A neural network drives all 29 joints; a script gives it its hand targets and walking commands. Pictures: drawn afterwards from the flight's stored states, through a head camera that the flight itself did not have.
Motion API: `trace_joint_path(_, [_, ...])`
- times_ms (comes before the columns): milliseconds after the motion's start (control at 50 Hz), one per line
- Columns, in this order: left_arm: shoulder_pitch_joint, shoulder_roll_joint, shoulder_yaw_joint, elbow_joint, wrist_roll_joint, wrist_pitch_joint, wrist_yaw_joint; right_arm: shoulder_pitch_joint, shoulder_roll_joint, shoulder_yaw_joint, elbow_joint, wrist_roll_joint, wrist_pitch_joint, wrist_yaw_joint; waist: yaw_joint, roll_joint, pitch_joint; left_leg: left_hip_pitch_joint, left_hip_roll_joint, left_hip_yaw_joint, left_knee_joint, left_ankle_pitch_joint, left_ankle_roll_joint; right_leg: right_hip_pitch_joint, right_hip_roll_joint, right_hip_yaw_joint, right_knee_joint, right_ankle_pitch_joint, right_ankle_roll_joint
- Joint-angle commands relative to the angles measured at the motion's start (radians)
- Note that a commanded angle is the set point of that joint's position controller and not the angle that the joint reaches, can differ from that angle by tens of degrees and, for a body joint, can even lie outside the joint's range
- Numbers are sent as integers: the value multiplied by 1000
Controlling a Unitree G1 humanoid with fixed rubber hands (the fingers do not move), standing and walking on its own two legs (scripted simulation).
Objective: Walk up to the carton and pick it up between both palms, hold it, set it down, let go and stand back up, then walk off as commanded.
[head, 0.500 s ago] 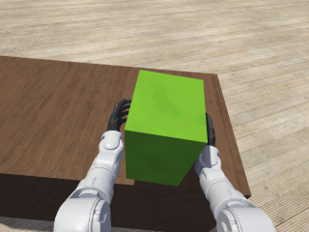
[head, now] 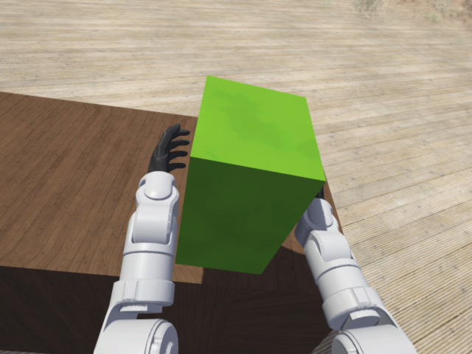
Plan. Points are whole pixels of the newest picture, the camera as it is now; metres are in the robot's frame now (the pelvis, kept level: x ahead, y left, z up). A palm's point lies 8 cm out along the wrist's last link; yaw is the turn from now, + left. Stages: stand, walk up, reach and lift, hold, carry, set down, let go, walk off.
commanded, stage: reach and lift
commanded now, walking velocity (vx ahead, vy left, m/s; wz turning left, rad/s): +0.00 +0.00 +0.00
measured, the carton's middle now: (236, 185) +0.37 +0.01 +0.13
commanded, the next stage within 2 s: hold in 1.14 s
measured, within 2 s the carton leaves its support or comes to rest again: neither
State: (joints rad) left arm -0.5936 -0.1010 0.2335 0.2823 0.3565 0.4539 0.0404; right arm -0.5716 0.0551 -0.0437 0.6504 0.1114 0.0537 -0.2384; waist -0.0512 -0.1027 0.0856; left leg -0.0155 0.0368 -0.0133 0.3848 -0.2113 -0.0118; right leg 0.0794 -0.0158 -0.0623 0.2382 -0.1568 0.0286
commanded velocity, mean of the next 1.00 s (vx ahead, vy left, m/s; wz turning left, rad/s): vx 0.00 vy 0.00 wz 0.00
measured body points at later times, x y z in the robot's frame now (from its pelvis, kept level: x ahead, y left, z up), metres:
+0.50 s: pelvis -0.03 -0.01 +0.00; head -0.06 +0.01 +0.45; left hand +0.37 +0.11 +0.19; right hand +0.36 -0.15 +0.17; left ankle +0.01 +0.12 -0.75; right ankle -0.01 -0.14 -0.75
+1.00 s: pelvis -0.01 +0.00 +0.00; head -0.05 +0.03 +0.44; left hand +0.37 +0.13 +0.19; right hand +0.36 -0.13 +0.17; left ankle +0.01 +0.12 -0.75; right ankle -0.01 -0.14 -0.75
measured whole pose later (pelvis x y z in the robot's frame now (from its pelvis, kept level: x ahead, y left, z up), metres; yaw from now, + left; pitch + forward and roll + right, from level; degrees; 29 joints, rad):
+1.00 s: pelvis -0.01 +0.00 +0.00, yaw +1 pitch -13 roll -1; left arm -0.60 -0.09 0.23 0.11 0.42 0.68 0.00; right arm -0.64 0.04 -0.02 0.54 0.17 0.21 -0.24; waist -0.10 -0.07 0.12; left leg 0.05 0.02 -0.03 0.38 -0.21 -0.01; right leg 0.13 -0.03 -0.08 0.28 -0.19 0.03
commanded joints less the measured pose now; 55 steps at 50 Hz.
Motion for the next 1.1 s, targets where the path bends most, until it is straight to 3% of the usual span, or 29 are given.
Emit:
trace_joint_path(0, [-498,-605,-456,-88,-107,30,-189,-711,469,289,-295,-3,-67,97,-61,206,-357,184,-67,40,-14,475,-78,21,86,-63,8,272,7])
trace_joint_path(20, [-523,-616,-497,-154,-122,29,-187,-724,483,315,-328,14,-63,101,-57,227,-395,197,-70,42,-9,494,-86,10,94,-71,6,267,9])
trace_joint_path(40, [-537,-615,-489,-118,-119,32,-186,-734,470,278,-320,-5,-67,104,-61,242,-386,197,-64,40,-14,487,-87,-18,92,-72,0,238,6])
trace_joint_path(80, [-554,-594,-483,-98,-125,32,-191,-753,475,254,-319,-24,-58,118,-69,222,-354,153,-58,42,-47,351,-77,-19,87,-76,-15,118,2])
trace_joint_path(100, [-573,-617,-535,-149,-132,38,-182,-770,476,282,-363,-30,-61,117,-73,239,-400,149,-64,51,-40,354,-83,-13,89,-78,3,140,1])
trace_joint_path(200, [-632,-651,-544,-142,-150,54,-152,-930,460,316,-426,12,-41,140,-52,212,-496,162,-52,25,-46,298,-60,-61,83,-63,5,86,6])
trace_joint_path(220, [-618,-628,-505,-105,-139,51,-148,-929,478,297,-422,-12,-33,146,-35,167,-475,120,-53,29,-59,229,-37,-57,84,-65,2,46,5])
trace_joint_path(240, [-609,-620,-463,-58,-112,62,-154,-896,454,258,-350,-26,-20,150,-43,158,-426,99,-51,37,-74,181,-33,-59,83,-64,0,16,6])
trace_joint_path(260, [-587,-594,-401,17,-67,91,-164,-926,459,245,-309,-33,3,151,-37,125,-325,31,-57,42,-112,31,-2,-54,68,-53,-17,-64,6])
trace_joint_path(280, [-572,-573,-353,39,-49,100,-173,-956,466,242,-308,-42,13,163,-8,88,-300,15,-58,54,-139,4,19,-61,67,-57,-18,-101,8])
trace_joint_path(300, [-568,-560,-297,96,-17,113,-188,-933,493,236,-241,-48,38,166,-7,22,-251,-7,-62,60,-152,-68,47,-54,54,-45,-30,-135,19])
trace_joint_path(360, [-675,-542,-297,25,-34,102,-202,-973,507,248,-249,-45,25,164,-7,30,-339,6,-71,71,-147,-23,54,-21,47,-52,-5,-66,30])
trace_joint_path(400, [-740,-557,-295,5,-63,74,-202,-1015,543,236,-273,-49,19,160,-14,-4,-439,26,-71,58,-133,22,49,8,57,-56,12,-28,32])
trace_joint_path(420, [-732,-530,-290,13,-67,65,-193,-1014,556,261,-266,-43,20,160,15,29,-456,36,-77,74,-123,46,49,8,48,-40,6,8,34])
trace_joint_path(440, [-736,-545,-303,-4,-75,58,-190,-1006,556,254,-264,-35,19,159,2,31,-475,42,-79,69,-122,71,42,-6,61,-45,10,13,32])
trace_joint_path(480, [-708,-520,-244,55,-19,65,-189,-999,577,259,-215,-35,21,157,18,48,-444,32,-84,79,-111,75,49,14,51,-38,13,45,33])
trace_joint_path(540, [-704,-501,-278,16,-23,89,-209,-913,543,241,-166,-30,39,146,-20,75,-432,56,-85,79,-106,110,43,41,42,-36,15,107,41])
trace_joint_path(580, [-734,-484,-257,-11,-13,84,-214,-878,548,238,-112,-10,53,143,-17,85,-366,56,-83,74,-110,84,37,39,38,-38,14,73,43])
trace_joint_path(640, [-708,-511,-291,-22,-37,101,-217,-917,549,248,-192,6,38,129,-30,96,-404,84,-90,74,-91,180,23,77,45,-40,23,172,41])
trace_joint_path(740, [-712,-555,-463,-197,-114,102,-202,-894,529,330,-347,84,33,101,-83,189,-494,186,-96,42,-2,449,-39,104,63,-53,59,405,49])
trace_joint_path(780, [-685,-561,-466,-227,-123,112,-196,-866,525,348,-366,98,51,91,-73,194,-454,171,-95,42,-11,434,-42,94,62,-47,56,365,47])
trace_joint_path(800, [-662,-554,-487,-267,-138,118,-198,-838,516,386,-388,95,58,85,-91,174,-474,183,-95,44,3,466,-44,117,66,-57,62,414,54])
trace_joint_path(840, [-661,-536,-460,-231,-108,132,-199,-792,495,345,-326,84,83,93,-80,189,-386,157,-90,38,-31,377,-43,72,66,-59,52,294,49])
trace_joint_path(900, [-621,-532,-478,-239,-108,170,-210,-794,453,342,-363,85,99,94,-91,173,-337,165,-77,33,-30,410,-51,55,75,-68,43,273,42])
trace_joint_path(920, [-614,-526,-451,-238,-102,170,-204,-818,467,357,-379,102,103,96,-66,155,-330,182,-70,29,-35,427,-47,47,86,-68,41,258,44])
trace_joint_path(940, [-583,-516,-428,-218,-79,186,-212,-800,445,354,-352,95,111,97,-72,168,-275,175,-74,31,-44,419,-54,47,82,-72,24,217,36])
trace_joint_path(1000, [-593,-524,-439,-258,-93,196,-207,-812,454,361,-385,110,115,100,-67,134,-315,182,-65,33,-42,459,-54,52,93,-73,29,223,33])
trace_joint_path(1060, [-622,-556,-473,-284,-113,191,-189,-887,458,397,-483,125,97,111,-39,157,-395,198,-54,23,-30,501,-61,33,111,-80,35,170,20])
trace_joint_path(1080, [-633,-563,-492,-304,-131,179,-182,-863,479,398,-463,126,104,109,-59,134,-413,200,-55,25,-19,520,-60,51,109,-76,36,200,28])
